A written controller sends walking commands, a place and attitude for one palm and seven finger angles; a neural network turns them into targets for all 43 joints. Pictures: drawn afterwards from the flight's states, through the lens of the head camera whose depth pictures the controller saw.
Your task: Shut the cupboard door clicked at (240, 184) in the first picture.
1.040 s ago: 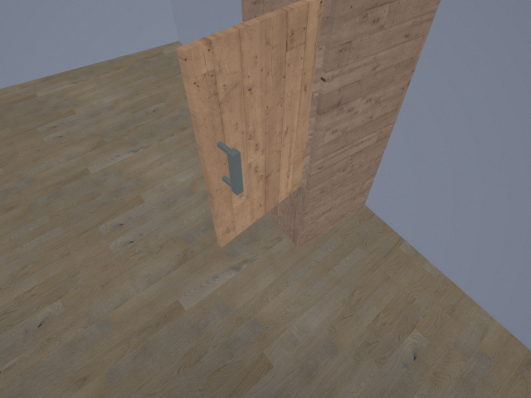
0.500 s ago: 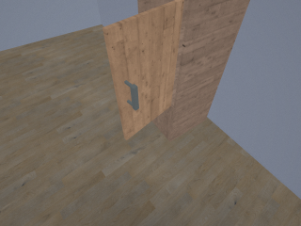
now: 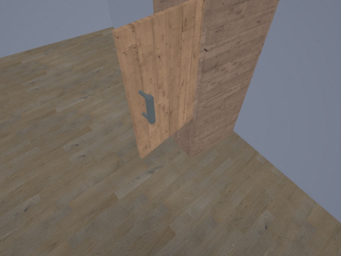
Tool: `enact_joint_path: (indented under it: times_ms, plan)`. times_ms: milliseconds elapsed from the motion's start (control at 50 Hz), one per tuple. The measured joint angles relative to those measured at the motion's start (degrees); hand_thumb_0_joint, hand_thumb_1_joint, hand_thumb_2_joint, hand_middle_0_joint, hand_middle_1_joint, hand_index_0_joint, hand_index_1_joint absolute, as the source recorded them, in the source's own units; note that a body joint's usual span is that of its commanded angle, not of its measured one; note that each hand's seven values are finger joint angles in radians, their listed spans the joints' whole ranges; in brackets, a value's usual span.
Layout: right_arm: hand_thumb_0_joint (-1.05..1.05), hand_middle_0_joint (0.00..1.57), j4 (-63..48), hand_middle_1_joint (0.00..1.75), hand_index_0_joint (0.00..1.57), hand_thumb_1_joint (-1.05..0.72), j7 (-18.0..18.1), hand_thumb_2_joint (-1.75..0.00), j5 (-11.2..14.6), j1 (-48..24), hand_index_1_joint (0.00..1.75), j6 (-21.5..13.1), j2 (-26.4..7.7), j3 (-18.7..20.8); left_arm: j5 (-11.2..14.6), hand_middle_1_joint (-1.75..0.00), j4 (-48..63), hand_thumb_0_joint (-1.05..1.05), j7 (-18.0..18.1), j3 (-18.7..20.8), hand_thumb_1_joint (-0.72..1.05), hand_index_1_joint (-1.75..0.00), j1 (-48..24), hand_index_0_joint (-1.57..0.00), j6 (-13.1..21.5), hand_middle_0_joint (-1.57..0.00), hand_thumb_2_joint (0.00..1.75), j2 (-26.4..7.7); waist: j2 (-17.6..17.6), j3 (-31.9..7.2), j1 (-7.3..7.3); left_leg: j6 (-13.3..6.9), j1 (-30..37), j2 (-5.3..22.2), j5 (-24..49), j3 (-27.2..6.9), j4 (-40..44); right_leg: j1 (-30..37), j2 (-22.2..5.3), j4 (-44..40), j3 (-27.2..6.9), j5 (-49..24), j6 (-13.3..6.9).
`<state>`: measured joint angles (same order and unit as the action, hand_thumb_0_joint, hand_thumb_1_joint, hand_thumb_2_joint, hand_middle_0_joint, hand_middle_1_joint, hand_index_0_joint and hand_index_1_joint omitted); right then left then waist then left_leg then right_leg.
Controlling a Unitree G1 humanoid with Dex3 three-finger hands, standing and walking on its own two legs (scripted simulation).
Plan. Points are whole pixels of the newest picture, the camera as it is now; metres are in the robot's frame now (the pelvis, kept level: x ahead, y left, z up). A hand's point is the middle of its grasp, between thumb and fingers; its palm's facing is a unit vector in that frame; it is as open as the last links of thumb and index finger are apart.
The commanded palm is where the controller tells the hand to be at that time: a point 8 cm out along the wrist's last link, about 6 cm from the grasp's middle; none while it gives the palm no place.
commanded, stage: walk around to get in front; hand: left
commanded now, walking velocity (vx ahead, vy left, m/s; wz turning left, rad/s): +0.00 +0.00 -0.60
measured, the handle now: (146, 107) +0.59 +0.12 -0.03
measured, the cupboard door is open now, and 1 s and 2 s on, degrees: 100 100 100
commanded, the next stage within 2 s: none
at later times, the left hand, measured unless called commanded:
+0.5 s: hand out of the picture +0.06 +0.16 -0.17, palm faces -0.17 -0.94 -0.30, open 7.4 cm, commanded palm none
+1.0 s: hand out of the picture +0.15 +0.14 -0.17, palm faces -0.42 -0.87 -0.25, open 7.4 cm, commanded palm none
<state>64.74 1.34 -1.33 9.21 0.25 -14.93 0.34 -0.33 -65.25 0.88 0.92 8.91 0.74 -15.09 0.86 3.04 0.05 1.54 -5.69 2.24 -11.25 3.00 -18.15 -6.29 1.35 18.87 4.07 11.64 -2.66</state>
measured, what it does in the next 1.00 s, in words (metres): steps on the spot, turning right: left foot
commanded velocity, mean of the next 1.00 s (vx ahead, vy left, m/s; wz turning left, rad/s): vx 0.00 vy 0.00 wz -0.60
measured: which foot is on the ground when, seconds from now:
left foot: down 0.00-0.34, up 0.36-0.86, down 0.88-1.00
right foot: down 0.00-0.86, up 0.88-1.00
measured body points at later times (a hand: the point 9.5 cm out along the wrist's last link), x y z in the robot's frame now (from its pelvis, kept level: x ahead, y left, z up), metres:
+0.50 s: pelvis -0.03 -0.04 -0.02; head +0.02 -0.08 +0.43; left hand +0.07 +0.21 -0.15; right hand -0.02 -0.30 -0.18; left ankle -0.03 +0.13 -0.67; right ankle -0.03 -0.10 -0.75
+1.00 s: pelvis -0.03 -0.02 -0.01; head +0.03 -0.04 +0.43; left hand +0.17 +0.19 -0.15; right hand -0.06 -0.30 -0.14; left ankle +0.03 +0.13 -0.75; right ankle -0.08 -0.11 -0.69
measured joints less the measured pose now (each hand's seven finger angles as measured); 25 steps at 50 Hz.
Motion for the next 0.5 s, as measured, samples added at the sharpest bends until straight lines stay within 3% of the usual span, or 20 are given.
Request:
enact_joint_path:
  times_ms: [220, 300, 340, 360, 420, 460, 500]
  plan:
    - [0.00, 0.21, -5.14, 0.30, 0.21, -0.90, 0.88, -0.90, -0.19, 1.52, 0.30, 1.34, 3.32, 1.72, -0.74, -0.30, 4.85, 0.01, -1.26, 2.16, 0.90, -0.30, 2.24, -0.20, -3.86, -0.20, 0.90, 2.12, -1.56, 1.58, 0.32, 0.07, -4.83, 1.92, -5.44, 6.16, -10.14, -9.19, 1.46, 13.65, -5.70, 4.36, -0.07]
    - [0.01, 0.21, -5.98, 0.30, 0.21, -0.90, 0.90, -0.90, -0.69, 2.61, 0.30, 1.18, 3.28, 2.23, -0.88, -0.30, 7.20, 0.01, -1.99, 3.03, 0.90, -0.30, 1.35, -0.20, -4.80, -0.20, 0.90, 2.76, -1.06, 3.25, 0.53, 0.48, -5.36, 2.89, -6.53, 7.91, -12.65, -13.56, 0.21, 25.77, -3.48, 13.52, 1.22]
    - [0.01, 0.21, -6.14, 0.30, 0.21, -0.90, 0.81, -0.90, -0.76, 3.13, 0.30, 1.53, 2.73, 2.41, -0.91, -0.30, 8.56, 0.01, -2.36, 3.29, 0.90, -0.30, 1.40, -0.20, -4.35, -0.20, 0.90, 3.15, 0.17, 3.56, 0.75, 1.38, -6.23, 4.27, -7.72, 8.13, -15.23, -12.20, -0.47, 22.80, -2.10, 10.81, 1.42]
    - [0.01, 0.21, -6.36, 0.30, 0.21, -0.90, 0.72, -0.90, -0.53, 3.32, 0.30, 1.91, 2.63, 2.55, -1.08, -0.30, 9.41, 0.01, -2.44, 3.41, 0.90, -0.30, 1.81, -0.20, -3.70, -0.20, 0.90, 2.94, 0.05, 3.28, 0.87, 1.39, -7.85, 4.64, -9.05, 8.14, -18.34, -11.57, -0.77, 19.65, -2.73, 6.73, 0.59]
    - [0.01, 0.21, -6.60, 0.30, 0.21, -0.90, 0.56, -0.90, 0.13, 1.37, 0.30, 3.46, 1.70, 3.31, -1.00, -0.30, 10.14, 0.01, -1.53, 3.45, 0.90, -0.30, 1.61, -0.20, -2.66, -0.20, 0.90, 3.46, 1.29, 4.62, 0.76, 1.28, -15.09, 3.18, -17.43, 1.32, -35.69, -12.48, 0.94, 20.57, -2.72, 7.50, -2.13]
    - [0.01, 0.21, -7.14, 0.30, 0.21, -0.91, 0.45, -0.90, 0.17, -0.30, 0.30, 3.76, 1.33, 3.56, -0.98, -0.30, 10.33, 0.01, -0.92, 3.44, 0.90, -0.30, 2.04, -0.20, -2.69, -0.20, 0.90, 3.79, 1.16, 4.90, 0.96, 1.45, -18.69, 1.75, -16.07, -0.98, -43.23, -12.19, 1.74, 18.06, -3.94, 6.49, -2.73]
    - [0.01, 0.21, -8.21, 0.30, 0.20, -0.91, 0.35, -0.90, 0.18, -1.67, 0.30, 3.43, 1.31, 3.60, -1.01, -0.30, 10.19, 0.01, -0.53, 3.39, 0.90, -0.30, 2.75, -0.20, -2.70, -0.20, 0.90, 3.95, 0.53, 4.66, 1.09, 1.78, -20.29, 0.87, -14.08, -1.79, -44.90, -11.69, 2.27, 14.83, -5.65, 4.17, -2.65]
